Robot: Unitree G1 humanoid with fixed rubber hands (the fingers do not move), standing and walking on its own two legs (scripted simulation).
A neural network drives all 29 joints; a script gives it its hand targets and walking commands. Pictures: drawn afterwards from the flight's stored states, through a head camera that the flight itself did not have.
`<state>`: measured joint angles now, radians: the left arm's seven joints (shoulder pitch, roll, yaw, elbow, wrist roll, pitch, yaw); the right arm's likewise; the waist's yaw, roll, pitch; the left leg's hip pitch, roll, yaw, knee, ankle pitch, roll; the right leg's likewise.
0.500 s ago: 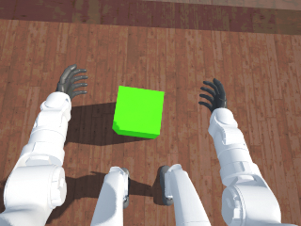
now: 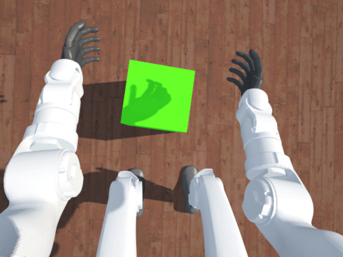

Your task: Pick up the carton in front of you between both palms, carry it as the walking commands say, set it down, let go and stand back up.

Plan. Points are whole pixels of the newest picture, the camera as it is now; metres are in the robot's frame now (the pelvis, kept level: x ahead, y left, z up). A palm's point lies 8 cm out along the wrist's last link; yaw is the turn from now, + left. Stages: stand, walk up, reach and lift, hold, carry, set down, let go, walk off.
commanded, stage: reach and lift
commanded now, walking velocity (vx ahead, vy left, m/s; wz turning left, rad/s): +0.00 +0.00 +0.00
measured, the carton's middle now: (157, 102) +0.48 +0.02 -0.47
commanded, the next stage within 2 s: none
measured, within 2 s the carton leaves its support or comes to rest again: leaves its support in 1.44 s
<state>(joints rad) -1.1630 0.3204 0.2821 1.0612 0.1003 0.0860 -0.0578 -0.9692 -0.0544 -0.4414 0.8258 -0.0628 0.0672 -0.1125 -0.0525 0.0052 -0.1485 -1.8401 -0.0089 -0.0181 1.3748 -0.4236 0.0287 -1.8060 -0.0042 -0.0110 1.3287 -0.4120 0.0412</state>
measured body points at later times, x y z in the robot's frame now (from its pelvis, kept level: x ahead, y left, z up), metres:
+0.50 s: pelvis -0.06 -0.01 -0.19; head +0.30 +0.02 +0.07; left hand +0.51 +0.20 -0.36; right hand +0.47 -0.17 -0.36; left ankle +0.06 +0.10 -0.56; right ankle +0.07 -0.14 -0.56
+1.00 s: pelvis -0.05 -0.01 -0.22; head +0.31 +0.02 +0.04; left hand +0.51 +0.19 -0.40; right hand +0.48 -0.16 -0.39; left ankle +0.06 +0.10 -0.56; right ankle +0.07 -0.14 -0.56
